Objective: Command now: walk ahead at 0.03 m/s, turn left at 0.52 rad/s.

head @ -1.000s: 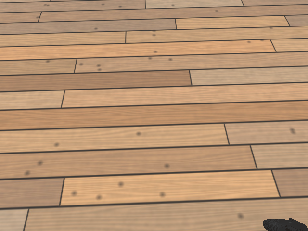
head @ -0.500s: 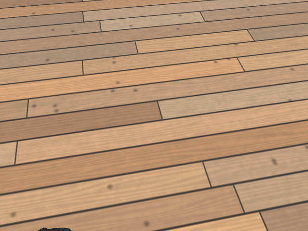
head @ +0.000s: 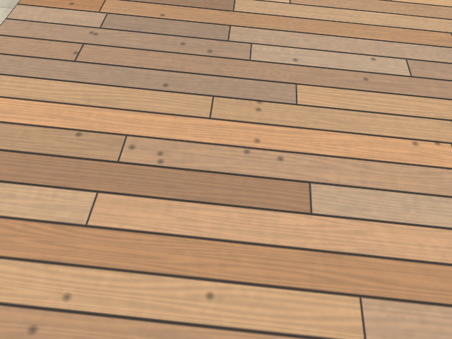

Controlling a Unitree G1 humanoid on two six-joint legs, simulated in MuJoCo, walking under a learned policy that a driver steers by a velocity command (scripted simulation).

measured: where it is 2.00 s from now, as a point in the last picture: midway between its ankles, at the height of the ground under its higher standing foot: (123, 332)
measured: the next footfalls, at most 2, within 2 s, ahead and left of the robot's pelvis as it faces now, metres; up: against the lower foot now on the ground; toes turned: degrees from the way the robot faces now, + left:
right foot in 0.48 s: +0.10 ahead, -0.12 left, +0.00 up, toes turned +22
left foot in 0.90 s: +0.11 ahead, +0.21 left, +0.00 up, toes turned +28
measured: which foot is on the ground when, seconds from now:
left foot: down 0.00-0.48, up 0.50-0.88, down 0.90-1.00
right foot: up 0.00-0.46, down 0.48-0.92, up 0.94-1.00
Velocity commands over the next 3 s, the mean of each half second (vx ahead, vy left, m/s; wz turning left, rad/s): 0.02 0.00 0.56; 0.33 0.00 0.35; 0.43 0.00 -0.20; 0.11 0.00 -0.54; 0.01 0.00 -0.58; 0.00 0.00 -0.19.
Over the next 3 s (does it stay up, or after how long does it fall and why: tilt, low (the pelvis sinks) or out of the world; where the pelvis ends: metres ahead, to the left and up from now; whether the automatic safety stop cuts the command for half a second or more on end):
stays up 0.52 0.25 0.01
